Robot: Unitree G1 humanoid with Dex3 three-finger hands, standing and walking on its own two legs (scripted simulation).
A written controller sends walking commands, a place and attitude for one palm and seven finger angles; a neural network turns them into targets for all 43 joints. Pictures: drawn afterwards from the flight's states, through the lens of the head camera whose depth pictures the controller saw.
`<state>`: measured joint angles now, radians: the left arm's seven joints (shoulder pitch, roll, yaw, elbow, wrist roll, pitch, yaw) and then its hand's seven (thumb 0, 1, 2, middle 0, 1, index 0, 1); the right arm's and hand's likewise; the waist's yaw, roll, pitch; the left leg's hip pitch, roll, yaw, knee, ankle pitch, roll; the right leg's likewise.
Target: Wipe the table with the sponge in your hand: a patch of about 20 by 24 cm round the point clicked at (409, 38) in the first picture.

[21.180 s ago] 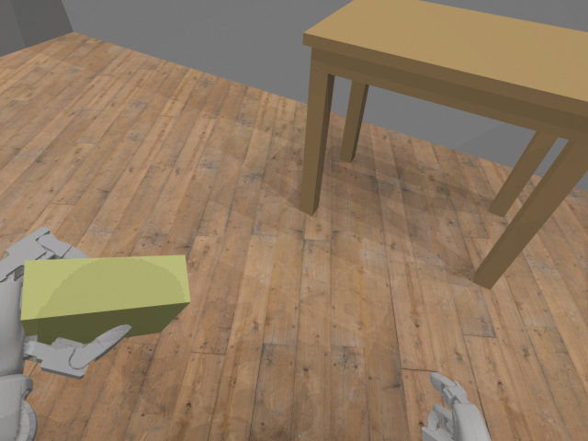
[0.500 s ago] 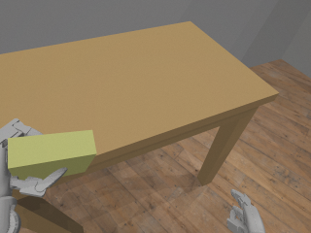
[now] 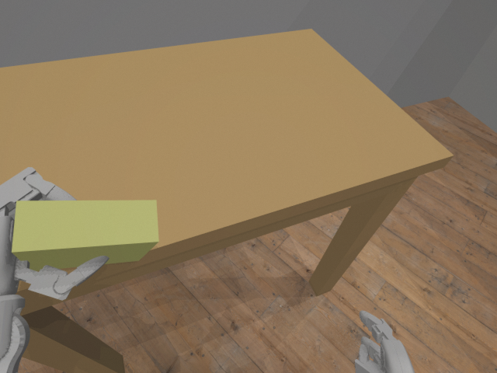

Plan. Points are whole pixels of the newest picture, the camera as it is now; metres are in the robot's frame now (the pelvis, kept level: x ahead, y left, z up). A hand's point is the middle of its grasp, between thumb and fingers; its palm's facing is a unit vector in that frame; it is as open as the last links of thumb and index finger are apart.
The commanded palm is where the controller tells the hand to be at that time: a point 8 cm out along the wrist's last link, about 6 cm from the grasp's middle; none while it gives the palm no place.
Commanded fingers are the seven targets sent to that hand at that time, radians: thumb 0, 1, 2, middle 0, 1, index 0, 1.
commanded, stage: come to a stop and stand still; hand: left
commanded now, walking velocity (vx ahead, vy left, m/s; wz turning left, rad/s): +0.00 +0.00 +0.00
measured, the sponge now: (111, 236) +0.24 +0.21 +0.13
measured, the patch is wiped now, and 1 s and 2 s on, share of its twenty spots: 0.00 0.00 0.00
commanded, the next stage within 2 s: look again from close up in 0.12 s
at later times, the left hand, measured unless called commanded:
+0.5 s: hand (63, 231) +0.23 +0.25 +0.16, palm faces +0.40 -0.85 -0.35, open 9.6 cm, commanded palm +0.16 +0.28 +0.18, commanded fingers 0.00 0.10 1.30 -1.20 -1.60 -1.20 -1.60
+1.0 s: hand (60, 254) +0.19 +0.22 +0.19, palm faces +0.44 -0.66 -0.60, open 9.5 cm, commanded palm +0.16 +0.27 +0.21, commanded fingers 0.00 0.10 1.30 -1.20 -1.60 -1.20 -1.60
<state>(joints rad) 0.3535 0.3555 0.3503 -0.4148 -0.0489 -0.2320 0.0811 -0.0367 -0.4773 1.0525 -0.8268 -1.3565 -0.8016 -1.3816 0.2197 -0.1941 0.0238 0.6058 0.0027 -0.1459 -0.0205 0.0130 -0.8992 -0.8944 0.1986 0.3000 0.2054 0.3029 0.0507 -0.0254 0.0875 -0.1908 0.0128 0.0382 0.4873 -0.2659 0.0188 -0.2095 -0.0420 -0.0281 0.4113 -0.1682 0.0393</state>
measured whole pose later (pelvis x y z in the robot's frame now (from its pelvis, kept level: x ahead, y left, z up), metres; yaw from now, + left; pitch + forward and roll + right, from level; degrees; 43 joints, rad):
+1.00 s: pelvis -0.01 -0.04 -0.01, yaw +2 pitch -4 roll +1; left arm 0.34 0.50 0.31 -0.49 0.10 0.04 0.10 0.00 -0.46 1.06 -0.80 -1.39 -0.78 -1.42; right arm 0.17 -0.23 0.03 0.61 -0.01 -0.11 -0.05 0.01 -0.90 -0.89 0.20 0.30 0.20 0.30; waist 0.09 0.02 0.03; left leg -0.18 0.02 -0.01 0.49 -0.24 -0.03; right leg -0.24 -0.03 -0.05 0.54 -0.23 -0.01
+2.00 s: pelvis +0.01 -0.01 +0.00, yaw +2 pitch -4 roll +0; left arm 0.03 0.65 0.14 -0.51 0.56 0.56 -0.12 0.00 -0.46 1.06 -0.81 -1.38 -0.79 -1.41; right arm -0.02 -0.25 0.09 0.62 0.05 0.02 -0.08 0.01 -0.90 -0.89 0.20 0.30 0.21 0.30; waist 0.15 0.11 0.02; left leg -0.09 -0.01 0.01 0.39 -0.23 0.01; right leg -0.14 -0.05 -0.03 0.40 -0.19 0.02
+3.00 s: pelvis -0.01 -0.05 +0.00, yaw +1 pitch -6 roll +1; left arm -0.03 0.64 0.04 -0.40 0.69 0.49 -0.09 0.00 -0.46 1.06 -0.82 -1.38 -0.80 -1.40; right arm 0.01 -0.29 0.06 0.64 0.05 0.02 -0.07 0.01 -0.90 -0.89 0.20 0.30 0.20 0.30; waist 0.15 0.13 0.01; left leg -0.09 0.04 0.00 0.41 -0.21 -0.04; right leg -0.17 -0.01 -0.04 0.48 -0.21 -0.03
